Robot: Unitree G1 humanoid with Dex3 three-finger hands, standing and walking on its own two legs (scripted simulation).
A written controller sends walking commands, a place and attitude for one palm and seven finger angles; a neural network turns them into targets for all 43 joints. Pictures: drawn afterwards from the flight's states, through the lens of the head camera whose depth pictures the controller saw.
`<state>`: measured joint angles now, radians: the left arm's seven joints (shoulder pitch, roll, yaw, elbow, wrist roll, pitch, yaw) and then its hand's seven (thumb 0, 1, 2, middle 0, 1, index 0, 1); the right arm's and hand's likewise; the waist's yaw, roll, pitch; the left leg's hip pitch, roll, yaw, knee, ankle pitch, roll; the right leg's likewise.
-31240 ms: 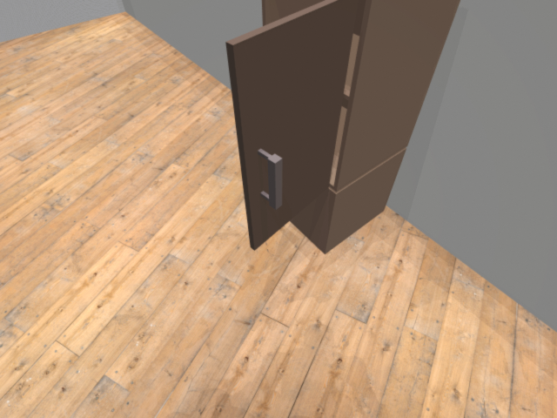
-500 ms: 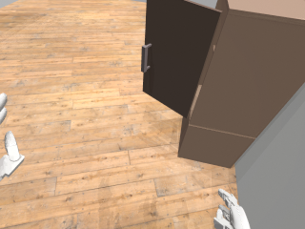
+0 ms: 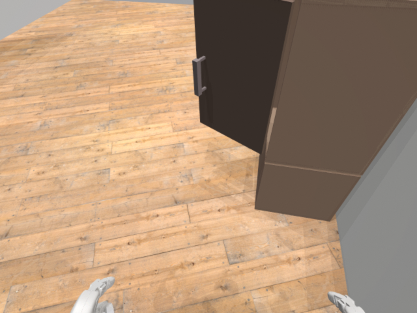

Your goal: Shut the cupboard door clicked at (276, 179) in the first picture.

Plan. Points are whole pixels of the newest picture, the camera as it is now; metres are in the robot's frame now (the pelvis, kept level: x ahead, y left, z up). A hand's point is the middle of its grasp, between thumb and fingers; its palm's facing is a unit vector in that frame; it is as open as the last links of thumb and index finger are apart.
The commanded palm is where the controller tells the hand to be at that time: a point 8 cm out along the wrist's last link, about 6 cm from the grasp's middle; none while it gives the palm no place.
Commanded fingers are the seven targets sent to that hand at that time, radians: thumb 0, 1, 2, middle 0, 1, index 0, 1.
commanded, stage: let the arm hang, fingers relaxed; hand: left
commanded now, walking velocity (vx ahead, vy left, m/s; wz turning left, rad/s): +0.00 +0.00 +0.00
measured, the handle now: (200, 76) +0.97 +0.05 -0.06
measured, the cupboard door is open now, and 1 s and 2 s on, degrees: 62 62 62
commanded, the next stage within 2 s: look to check the result in 0.88 s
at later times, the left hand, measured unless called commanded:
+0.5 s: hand out of the picture +0.01 +0.22 -0.15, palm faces -0.01 -0.95 -0.30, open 7.4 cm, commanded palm none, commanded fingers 0.00 0.90 0.90 -0.20 -0.30 -0.20 -0.30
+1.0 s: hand out of the picture +0.11 +0.21 -0.15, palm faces -0.02 -0.96 -0.28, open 7.4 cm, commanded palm none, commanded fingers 0.00 0.90 0.90 -0.20 -0.30 -0.20 -0.30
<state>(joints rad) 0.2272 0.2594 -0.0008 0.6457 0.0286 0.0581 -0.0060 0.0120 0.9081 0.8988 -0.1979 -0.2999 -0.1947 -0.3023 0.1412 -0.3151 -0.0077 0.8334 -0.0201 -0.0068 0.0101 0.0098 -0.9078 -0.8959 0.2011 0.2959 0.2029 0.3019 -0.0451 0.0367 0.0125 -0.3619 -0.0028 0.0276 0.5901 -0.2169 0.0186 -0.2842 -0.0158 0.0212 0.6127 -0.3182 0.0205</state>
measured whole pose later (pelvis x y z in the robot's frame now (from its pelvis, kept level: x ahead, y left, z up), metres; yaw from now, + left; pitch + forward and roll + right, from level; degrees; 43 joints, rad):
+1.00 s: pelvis +0.04 -0.01 +0.02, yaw +0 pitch -2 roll +0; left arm 0.14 0.28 0.01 1.11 0.02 -0.01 0.00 0.01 0.91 0.90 -0.20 -0.30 -0.20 -0.30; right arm 0.13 -0.30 -0.01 1.10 -0.01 0.00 -0.01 0.00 -0.91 -0.90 0.20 0.30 0.20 0.30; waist -0.01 0.00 0.04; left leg -0.18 0.01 0.02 0.36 -0.16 0.00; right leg -0.08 0.00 0.02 0.34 -0.24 0.01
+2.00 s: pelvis +0.04 +0.00 -0.01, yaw +10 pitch -2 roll +0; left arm 0.19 0.22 0.05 0.99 0.02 0.05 0.02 0.01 0.91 0.90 -0.20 -0.30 -0.20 -0.30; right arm 0.23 -0.20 -0.04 1.00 -0.02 0.05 0.01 0.01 -0.91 -0.90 0.20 0.30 0.20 0.30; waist -0.03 -0.03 0.12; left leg -0.34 0.00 0.04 0.67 -0.26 0.02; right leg -0.24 -0.07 -0.10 0.81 -0.53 0.03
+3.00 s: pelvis +0.12 -0.01 +0.00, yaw +49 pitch +0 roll +1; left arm 0.23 0.22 0.06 0.86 0.03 -0.03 -0.01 0.01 0.91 0.90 -0.20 -0.30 -0.20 -0.30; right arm 0.26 -0.24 -0.07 0.97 -0.03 0.05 0.02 0.01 -0.91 -0.90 0.20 0.30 0.20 0.30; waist -0.01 0.04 0.06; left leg -0.45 -0.01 -0.05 1.14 -0.45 0.00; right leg -0.30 -0.08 -0.14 0.63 -0.34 -0.01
